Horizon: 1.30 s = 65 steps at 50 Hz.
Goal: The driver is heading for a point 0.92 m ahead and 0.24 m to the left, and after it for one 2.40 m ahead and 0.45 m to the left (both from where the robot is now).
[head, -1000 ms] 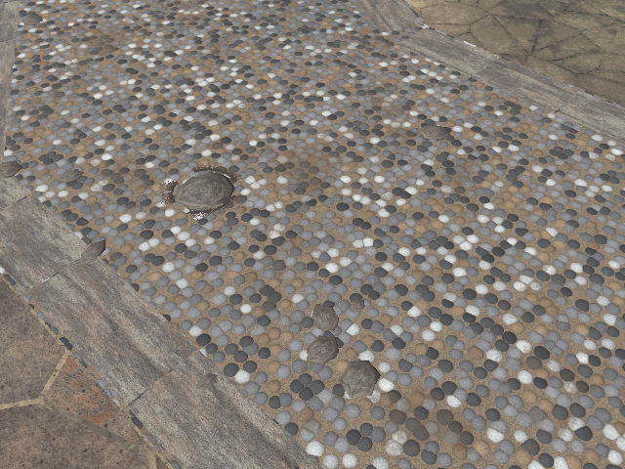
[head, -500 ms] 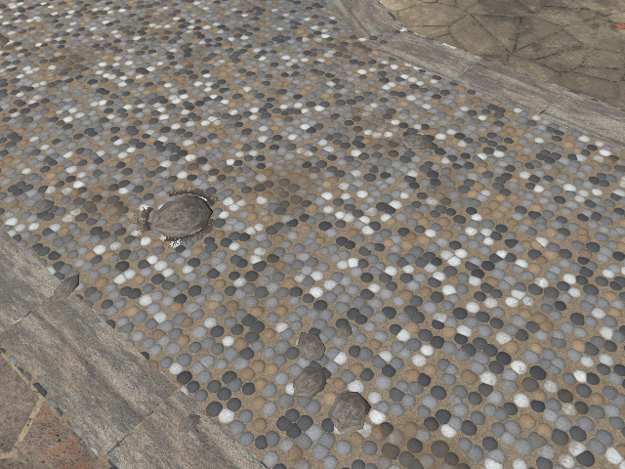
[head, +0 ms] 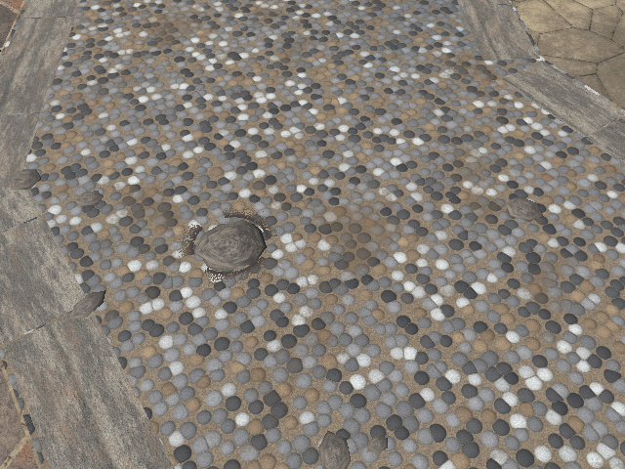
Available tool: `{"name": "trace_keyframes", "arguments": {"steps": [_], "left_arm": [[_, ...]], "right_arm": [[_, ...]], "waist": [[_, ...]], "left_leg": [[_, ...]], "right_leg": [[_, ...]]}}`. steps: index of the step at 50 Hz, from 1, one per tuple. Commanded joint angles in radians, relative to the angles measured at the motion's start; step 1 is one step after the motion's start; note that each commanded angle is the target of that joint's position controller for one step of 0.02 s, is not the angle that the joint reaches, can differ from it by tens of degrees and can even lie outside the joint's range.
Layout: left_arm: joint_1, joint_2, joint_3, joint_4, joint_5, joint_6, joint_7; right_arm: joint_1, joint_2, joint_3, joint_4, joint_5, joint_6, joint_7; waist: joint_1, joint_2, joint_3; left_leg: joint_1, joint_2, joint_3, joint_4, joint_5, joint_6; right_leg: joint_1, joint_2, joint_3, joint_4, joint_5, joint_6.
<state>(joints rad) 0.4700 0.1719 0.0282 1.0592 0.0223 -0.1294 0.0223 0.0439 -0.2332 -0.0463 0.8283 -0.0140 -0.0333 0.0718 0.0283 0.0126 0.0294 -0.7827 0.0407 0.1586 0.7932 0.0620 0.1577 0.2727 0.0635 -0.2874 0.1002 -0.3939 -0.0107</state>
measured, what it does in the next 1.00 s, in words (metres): walks ahead, turning left: left foot, then right foot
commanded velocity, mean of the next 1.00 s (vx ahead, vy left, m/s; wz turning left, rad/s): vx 0.91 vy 0.00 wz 0.64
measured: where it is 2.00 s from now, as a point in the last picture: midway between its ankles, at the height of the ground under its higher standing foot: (194, 247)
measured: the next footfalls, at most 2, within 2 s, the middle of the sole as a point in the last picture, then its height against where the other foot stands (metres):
left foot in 0.10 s outside the picture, level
right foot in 0.50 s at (346, 349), level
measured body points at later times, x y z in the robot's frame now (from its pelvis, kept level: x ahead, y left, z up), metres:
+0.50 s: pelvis +0.49 +0.03 -0.01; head +0.53 +0.05 +0.44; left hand +0.66 +0.33 -0.06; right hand +0.58 -0.27 -0.12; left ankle +0.23 +0.02 -0.70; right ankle +0.71 -0.04 -0.72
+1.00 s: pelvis +0.85 +0.25 +0.00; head +0.89 +0.30 +0.45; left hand +0.64 +0.41 -0.14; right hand +1.16 +0.24 -0.08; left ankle +0.89 +0.38 -0.72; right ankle +0.77 +0.00 -0.61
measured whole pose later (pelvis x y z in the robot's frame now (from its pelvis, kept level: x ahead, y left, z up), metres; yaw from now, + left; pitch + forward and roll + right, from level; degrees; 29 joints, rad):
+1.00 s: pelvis +0.85 +0.25 +0.00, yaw +37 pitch +3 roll -3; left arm 0.47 0.22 0.02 0.92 -0.03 -0.07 0.01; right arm 0.00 -0.23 0.02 0.68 -0.06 -0.09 0.03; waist 0.11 0.03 0.08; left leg -0.54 0.01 0.06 0.64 -0.15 0.08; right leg -0.18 0.00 0.01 1.13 -0.49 -0.02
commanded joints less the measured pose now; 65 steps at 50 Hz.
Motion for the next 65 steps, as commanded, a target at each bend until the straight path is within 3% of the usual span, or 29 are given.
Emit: {"name": "trace_keyframes", "arguments": {"steps": [1,3,4,5,6,7,9,12,16,19,22,24,25,26,27,28,30,33,39,41,43,45,46,47,48,49,52,59,65], "left_arm": [[-0.009,0.217,0.039,-0.065,0.003,0.006,0.041],[-0.099,0.282,0.066,-0.111,0.018,0.041,0.047],[-0.165,0.291,0.074,-0.135,0.021,0.052,0.034],[-0.215,0.188,0.054,-0.152,0.023,0.044,0.000],[-0.221,0.088,0.030,-0.281,-0.001,0.016,-0.014],[-0.280,0.122,0.017,-0.334,0.000,-0.015,-0.018],[-0.295,0.162,0.017,-0.330,0.010,-0.030,-0.024],[-0.280,0.143,0.001,-0.341,0.057,0.039,-0.034],[-0.514,0.130,-0.024,-0.456,0.034,0.055,-0.051],[-0.581,0.128,-0.032,-0.495,0.008,0.052,-0.052],[-0.523,0.186,-0.014,-0.499,0.005,0.045,-0.036],[-0.226,0.285,0.032,-0.432,-0.007,0.037,-0.007],[0.005,0.344,0.059,-0.379,0.005,0.038,0.014],[0.130,0.397,0.072,-0.349,0.051,0.035,0.024],[-0.016,0.430,0.083,-0.370,0.058,0.036,0.003],[-0.166,0.295,0.066,-0.409,0.050,0.043,-0.007],[-0.192,0.198,0.042,-0.369,0.043,0.049,-0.013],[-0.087,0.136,0.021,-0.260,0.019,0.020,-0.028],[-0.099,0.208,0.028,-0.226,0.004,-0.014,-0.043],[-0.032,0.224,0.024,-0.191,-0.008,-0.006,-0.042],[0.009,0.294,0.033,-0.157,-0.019,0.002,-0.037],[-0.009,0.333,0.038,-0.152,-0.032,0.016,-0.022],[-0.007,0.305,0.031,-0.165,-0.046,0.017,-0.020],[0.074,0.157,0.008,-0.202,-0.040,0.025,-0.026],[0.192,0.180,0.015,-0.203,-0.096,0.048,0.001],[0.067,0.240,0.033,-0.221,-0.065,0.061,0.007],[-0.013,0.171,0.033,-0.223,-0.019,0.098,-0.016],[-0.123,0.093,0.037,-0.316,0.005,0.168,-0.047],[-0.238,0.149,0.049,-0.387,0.011,0.181,-0.076]], "right_arm": [[0.022,-0.075,-0.009,-0.054,0.006,-0.005,-0.003],[0.363,-0.163,-0.047,0.028,0.009,0.006,-0.018],[0.550,-0.211,-0.078,0.081,0.009,0.007,-0.034],[0.481,-0.215,-0.090,0.091,0.022,0.009,-0.052],[0.364,-0.301,-0.103,0.058,-0.012,0.024,-0.045],[0.378,-0.292,-0.103,0.043,-0.015,0.020,-0.047],[0.344,-0.183,-0.079,0.059,-0.018,0.004,-0.062],[0.285,-0.158,-0.054,0.034,0.004,-0.041,-0.081],[0.330,-0.198,-0.064,0.017,0.010,-0.069,-0.071],[0.396,-0.225,-0.081,0.019,0.021,-0.064,-0.057],[0.377,-0.249,-0.089,0.003,0.021,-0.061,-0.064],[0.298,-0.317,-0.103,-0.020,0.006,-0.065,-0.063],[0.233,-0.267,-0.090,-0.046,-0.003,-0.074,-0.059],[0.230,-0.066,-0.038,-0.098,0.005,-0.080,-0.063],[0.362,-0.078,-0.019,-0.160,0.058,-0.072,-0.067],[0.285,-0.156,-0.026,-0.114,0.024,-0.048,-0.077],[0.184,-0.160,-0.029,-0.120,-0.013,-0.026,-0.045],[0.135,-0.068,0.001,-0.182,-0.031,-0.001,-0.006],[-0.068,-0.108,0.029,-0.275,-0.029,-0.002,0.015],[-0.142,-0.068,0.049,-0.287,-0.033,-0.024,0.025],[-0.084,-0.072,0.051,-0.259,-0.047,-0.044,0.013],[0.212,-0.133,0.024,-0.150,-0.064,-0.059,-0.015],[0.328,-0.192,0.006,-0.109,-0.086,-0.065,-0.036],[0.365,-0.285,-0.008,-0.109,-0.098,-0.069,-0.052],[0.380,-0.293,-0.028,-0.142,-0.051,-0.063,-0.052],[0.308,-0.249,-0.030,-0.157,-0.012,-0.046,-0.063],[0.195,-0.098,0.011,-0.131,-0.005,-0.048,-0.084],[0.109,-0.082,0.003,-0.119,0.005,-0.060,-0.100],[0.160,-0.154,-0.034,-0.117,0.016,-0.035,-0.090]], "waist": [[-0.109,-0.120,0.026],[-0.280,-0.168,-0.134],[-0.368,-0.135,-0.191],[-0.291,0.035,-0.104],[-0.138,0.244,-0.132],[-0.158,0.095,-0.179],[-0.069,-0.133,-0.014],[0.021,-0.141,0.053],[-0.042,-0.061,0.114],[-0.117,0.021,0.052],[-0.086,0.052,-0.026],[0.096,0.069,-0.204],[0.211,0.048,-0.314],[0.192,-0.237,-0.392],[0.031,-0.480,-0.484],[0.034,-0.240,-0.301],[0.026,-0.037,-0.115],[-0.019,-0.100,-0.036],[-0.049,-0.063,0.099],[-0.020,-0.030,0.136],[-0.052,-0.080,0.072],[-0.192,-0.129,-0.103],[-0.235,-0.127,-0.190],[-0.153,0.142,-0.365],[-0.137,0.157,-0.646],[-0.133,0.044,-0.580],[-0.041,0.076,-0.172],[0.052,0.122,-0.083],[0.007,0.093,-0.064]], "left_leg": [[0.272,-0.123,0.107,-0.071,-0.050,0.047],[0.596,-0.165,0.067,-0.060,-0.208,0.095],[0.820,-0.141,-0.036,-0.153,-0.288,0.141],[0.906,-0.060,-0.183,-0.167,-0.384,0.170],[1.101,0.124,-0.737,-0.301,-0.396,0.347],[1.127,0.204,-0.951,-0.500,-0.534,0.368],[0.856,0.174,-0.832,-0.596,-0.503,0.262],[0.552,0.051,-0.625,-0.609,-0.344,0.215],[0.376,-0.062,-0.488,-0.642,-0.060,0.163],[0.515,-0.056,-0.492,-0.608,0.168,0.107],[0.668,-0.039,-0.510,-0.457,0.418,0.045],[0.655,-0.047,-0.516,-0.090,0.532,0.001],[0.502,-0.089,-0.482,0.191,0.375,-0.013],[0.218,-0.182,-0.396,0.548,-0.538,-0.013],[0.050,-0.175,-0.332,0.698,-0.548,-0.017],[0.007,-0.080,-0.293,0.700,-0.415,-0.017],[0.048,-0.013,-0.255,0.608,-0.325,-0.036],[0.040,0.027,-0.279,0.558,-0.321,-0.041],[0.079,0.000,-0.187,0.112,-0.095,-0.054],[0.246,-0.039,-0.082,-0.080,-0.046,-0.043],[0.384,-0.098,-0.047,-0.180,-0.060,-0.029],[0.704,-0.109,-0.103,-0.295,0.026,-0.010],[0.919,-0.003,-0.172,-0.288,0.191,-0.011],[1.187,0.359,-0.441,-0.123,0.900,0.028],[1.358,0.528,-0.669,-0.107,1.145,0.161],[1.187,0.435,-0.542,-0.177,0.962,0.122],[0.781,0.301,-0.317,-0.367,0.637,0.039],[0.522,0.242,-0.007,-0.483,0.370,0.018],[0.580,0.294,0.082,-0.327,0.229,-0.054]], "right_leg": [[-0.123,-0.281,-0.030,0.211,1.518,0.035],[-0.174,-0.320,0.007,0.644,1.654,0.008],[-0.321,-0.306,0.032,0.984,1.430,-0.019],[-0.616,-0.135,0.062,1.332,0.399,-0.045],[-1.068,0.011,0.202,1.629,-0.090,0.011],[-1.187,-0.039,0.371,1.599,-0.020,-0.008],[-1.119,-0.130,0.379,1.386,0.072,-0.008],[-0.979,-0.198,0.362,1.214,0.050,0.057],[-0.843,-0.186,0.278,0.788,0.310,0.091],[-0.755,-0.119,0.252,0.567,0.493,0.054],[-0.604,-0.063,0.276,0.417,0.454,0.024],[-0.280,-0.053,0.290,0.434,0.315,0.010],[-0.023,-0.141,0.348,0.491,0.169,0.000],[0.194,-0.428,0.680,0.428,-0.140,-0.018],[0.189,-0.574,1.232,0.172,-0.303,-0.105],[0.017,-0.501,1.084,0.140,-0.470,-0.109],[-0.228,-0.398,0.747,0.152,-0.134,-0.090],[-0.356,-0.338,0.536,0.119,0.101,-0.081],[-0.466,-0.276,0.213,-0.069,0.399,-0.086],[-0.486,-0.268,0.178,-0.095,0.700,-0.100],[-0.361,-0.265,0.191,0.044,1.124,-0.100],[-0.341,-0.244,0.198,0.424,1.234,-0.056],[-0.478,-0.188,0.205,0.674,0.972,-0.035],[-0.698,-0.046,0.199,1.097,-0.156,-0.018],[-0.829,-0.003,0.388,1.390,-0.272,-0.027],[-0.839,-0.068,0.381,1.348,-0.129,-0.029],[-0.873,-0.128,0.322,1.177,-0.024,0.007],[-0.784,-0.151,0.253,0.890,0.261,0.006],[-0.652,-0.098,0.157,0.617,0.272,-0.057]]}}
